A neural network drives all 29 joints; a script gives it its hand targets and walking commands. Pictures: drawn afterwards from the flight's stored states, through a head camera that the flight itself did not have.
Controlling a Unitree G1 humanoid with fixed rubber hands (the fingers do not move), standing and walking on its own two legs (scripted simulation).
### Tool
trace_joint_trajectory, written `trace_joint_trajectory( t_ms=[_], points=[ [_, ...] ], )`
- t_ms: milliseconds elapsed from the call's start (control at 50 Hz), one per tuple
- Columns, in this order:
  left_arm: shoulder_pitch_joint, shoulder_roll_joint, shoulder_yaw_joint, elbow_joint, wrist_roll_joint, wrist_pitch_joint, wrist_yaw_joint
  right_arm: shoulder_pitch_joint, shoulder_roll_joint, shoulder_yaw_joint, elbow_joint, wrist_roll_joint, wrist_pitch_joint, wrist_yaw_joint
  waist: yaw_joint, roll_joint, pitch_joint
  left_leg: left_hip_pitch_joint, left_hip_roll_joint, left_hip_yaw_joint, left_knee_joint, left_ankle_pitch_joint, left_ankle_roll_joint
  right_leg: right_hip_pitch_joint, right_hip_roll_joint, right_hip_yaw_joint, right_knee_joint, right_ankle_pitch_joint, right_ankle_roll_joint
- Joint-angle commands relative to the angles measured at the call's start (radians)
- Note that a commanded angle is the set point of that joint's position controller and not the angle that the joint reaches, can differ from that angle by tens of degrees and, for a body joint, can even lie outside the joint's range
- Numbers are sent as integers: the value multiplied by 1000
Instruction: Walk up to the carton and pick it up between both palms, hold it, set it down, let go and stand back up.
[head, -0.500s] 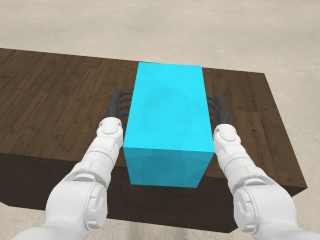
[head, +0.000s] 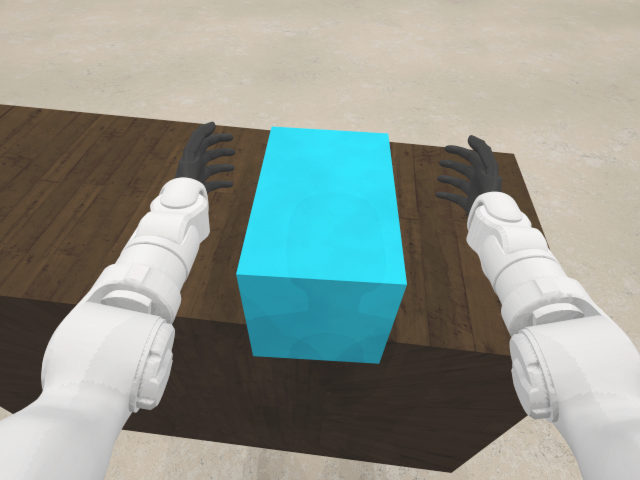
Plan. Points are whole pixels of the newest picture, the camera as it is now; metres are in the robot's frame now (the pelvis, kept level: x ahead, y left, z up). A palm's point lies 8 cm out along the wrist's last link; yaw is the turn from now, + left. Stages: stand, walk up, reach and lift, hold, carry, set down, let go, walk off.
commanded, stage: set down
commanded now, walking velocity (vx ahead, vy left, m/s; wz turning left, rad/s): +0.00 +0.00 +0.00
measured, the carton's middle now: (323, 240) +0.46 +0.01 +0.04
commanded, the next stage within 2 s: none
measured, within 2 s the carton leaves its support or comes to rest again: neither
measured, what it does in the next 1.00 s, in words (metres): stands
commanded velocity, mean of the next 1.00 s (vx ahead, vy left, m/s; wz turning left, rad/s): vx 0.00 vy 0.00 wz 0.00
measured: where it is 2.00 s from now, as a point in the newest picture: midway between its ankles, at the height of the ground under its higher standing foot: outside the picture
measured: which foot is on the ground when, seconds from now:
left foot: down 0.00-1.00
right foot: down 0.00-1.00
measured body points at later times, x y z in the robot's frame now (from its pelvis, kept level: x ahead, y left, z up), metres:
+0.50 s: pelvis +0.01 +0.00 +0.01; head +0.01 +0.01 +0.46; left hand +0.46 +0.20 +0.21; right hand +0.46 -0.19 +0.20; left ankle +0.01 +0.13 -0.74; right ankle +0.02 -0.09 -0.74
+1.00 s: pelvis +0.00 +0.00 +0.01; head -0.01 +0.01 +0.46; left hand +0.37 +0.21 +0.13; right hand +0.38 -0.19 +0.12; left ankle +0.01 +0.13 -0.74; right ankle +0.02 -0.09 -0.74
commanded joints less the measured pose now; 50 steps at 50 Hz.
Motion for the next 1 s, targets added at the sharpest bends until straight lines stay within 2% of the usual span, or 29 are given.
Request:
trace_joint_trajectory(
  t_ms=[0, 80, 180, 300, 400, 560, 660, 800, 880, 980],
  points=[
    [-458, 151, 45, -152, 15, 21, -7, -481, -117, -32, -190, -15, 12, -21, 4, -29, -417, 170, -43, -19, -41, 150, 9, 303, -12, 63, -30, 174, 68],
    [-465, 181, 88, -211, 39, 81, -12, -486, -111, -39, -242, -19, 60, -50, 1, -37, -412, 179, -53, -10, -66, 177, 13, 403, -13, 71, -32, 260, 81],
    [-466, 192, 113, -329, 52, 176, -18, -483, -119, -49, -318, -11, 120, -75, -13, -11, -405, 261, -56, -8, -70, 238, 3, 435, -3, 64, -38, 326, 82],
    [-429, 184, 119, -459, 57, 286, -27, -451, -154, -46, -376, 23, 171, -75, -23, 23, -389, 406, -49, -11, -48, 359, -20, 407, 20, 39, -54, 362, 74],
    [-358, 185, 135, -546, 77, 356, -37, -399, -171, -30, -411, 53, 196, -59, -14, 26, -340, 459, -48, -10, -46, 411, -22, 407, 28, 29, -60, 374, 74],
    [-181, 159, 149, -665, 106, 393, -59, -246, -157, -24, -501, 55, 199, -28, -5, 15, -241, 461, -51, -4, -76, 351, -3, 418, 25, 28, -74, 294, 71],
    [-57, 136, 166, -812, 120, 387, -64, -117, -132, -54, -640, 21, 179, -23, -6, 17, -219, 474, -55, 0, -89, 320, 5, 422, 22, 29, -80, 246, 67],
    [83, 110, 176, -1031, 108, 398, -44, 38, -97, -120, -861, -42, 170, -28, -12, 20, -212, 478, -58, 4, -100, 255, 9, 398, 17, 34, -83, 164, 60],
    [153, 97, 179, -1068, 103, 413, -42, 109, -66, -138, -924, -71, 183, -33, -9, 5, -166, 441, -58, 4, -113, 175, 19, 382, 9, 46, -88, 86, 58],
    [289, 64, 186, -1120, 120, 416, -47, 242, -24, -132, -989, -89, 181, -36, 0, -8, -122, 443, -57, 3, -126, 164, 22, 399, 4, 58, -97, 75, 58]
  ],
)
